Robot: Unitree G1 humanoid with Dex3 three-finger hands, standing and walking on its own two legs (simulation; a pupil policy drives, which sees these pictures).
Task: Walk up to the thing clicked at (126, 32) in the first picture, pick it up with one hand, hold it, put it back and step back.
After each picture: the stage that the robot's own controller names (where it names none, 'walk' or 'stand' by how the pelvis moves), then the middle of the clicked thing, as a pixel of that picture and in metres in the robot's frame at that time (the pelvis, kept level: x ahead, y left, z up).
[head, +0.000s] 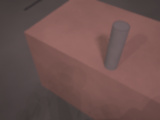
stand; (115, 48) +0.55 -0.14 -0.02
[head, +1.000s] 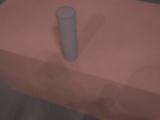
rise first; (68, 37) +0.53 +0.09 +0.01
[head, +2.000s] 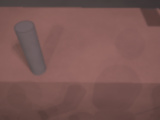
stand; (32, 51) +0.49 +0.22 +0.02
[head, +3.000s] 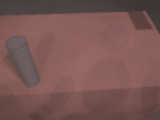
stand; (25, 64) +0.45 +0.24 -0.02
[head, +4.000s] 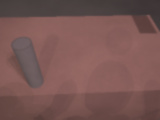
stand; (30, 65) +0.45 +0.22 -0.02
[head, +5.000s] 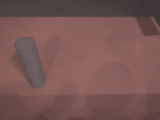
stand; (32, 65) +0.45 +0.21 -0.02
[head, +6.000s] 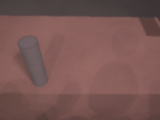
stand; (35, 64) +0.46 +0.21 -0.02
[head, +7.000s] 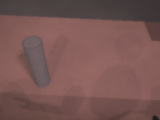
rise first; (38, 64) +0.45 +0.20 -0.02
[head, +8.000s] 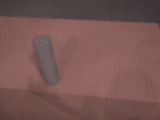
go down; (47, 63) +0.47 +0.19 -0.01
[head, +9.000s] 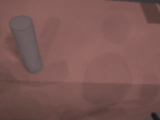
go down; (28, 49) +0.48 +0.18 +0.01
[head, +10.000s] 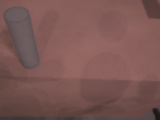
go down; (25, 43) +0.48 +0.18 +0.03
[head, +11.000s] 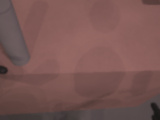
close in; (11, 37) +0.48 +0.19 +0.06
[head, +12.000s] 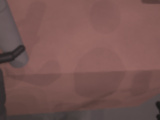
close; (8, 38) +0.47 +0.20 +0.06
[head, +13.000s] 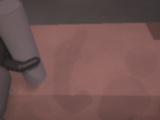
lift; (23, 49) +0.34 +0.17 +0.22
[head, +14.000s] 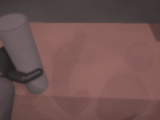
hold; (27, 60) +0.32 +0.17 +0.18
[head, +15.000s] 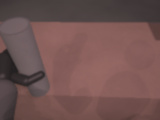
hold; (29, 63) +0.32 +0.16 +0.17
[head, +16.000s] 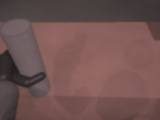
crouch; (30, 64) +0.32 +0.16 +0.17
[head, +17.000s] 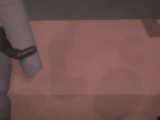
crouch; (22, 40) +0.41 +0.18 +0.19
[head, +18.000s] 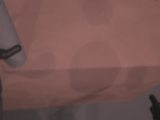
lower; (5, 37) +0.47 +0.19 +0.05
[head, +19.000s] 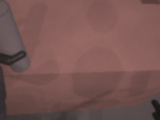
lower; (10, 42) +0.45 +0.19 +0.07
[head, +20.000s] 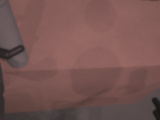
lower; (8, 37) +0.47 +0.19 +0.07
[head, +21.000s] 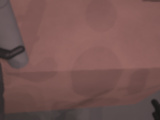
lower; (9, 37) +0.46 +0.19 +0.07
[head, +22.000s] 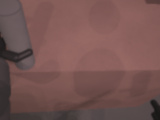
loosen; (18, 40) +0.45 +0.17 +0.07
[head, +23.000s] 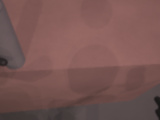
withdraw; (4, 40) +0.45 +0.19 +0.07
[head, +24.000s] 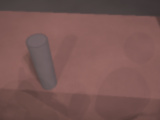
sink last; (44, 65) +0.42 +0.17 +0.03
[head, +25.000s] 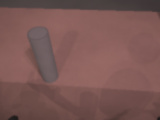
stand; (45, 58) +0.45 +0.18 +0.04
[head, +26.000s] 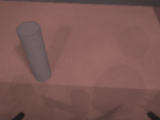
stand; (37, 56) +0.43 +0.18 +0.05
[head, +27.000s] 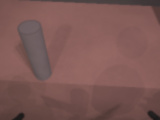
stand; (37, 54) +0.44 +0.18 +0.05
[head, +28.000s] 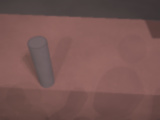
stand; (43, 64) +0.45 +0.18 -0.01
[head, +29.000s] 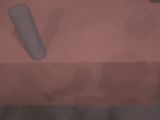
walk; (30, 36) +0.52 +0.23 +0.02
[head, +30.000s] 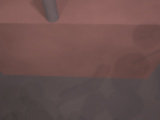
walk; out of the picture +0.79 +0.20 +0.00
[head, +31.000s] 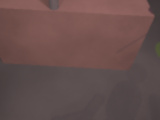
stand; out of the picture +1.08 +0.21 +0.00
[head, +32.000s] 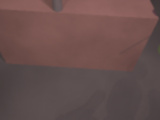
stand; out of the picture +1.07 +0.18 -0.02
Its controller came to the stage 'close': yes
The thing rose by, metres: 0.20
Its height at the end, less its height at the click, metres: +0.00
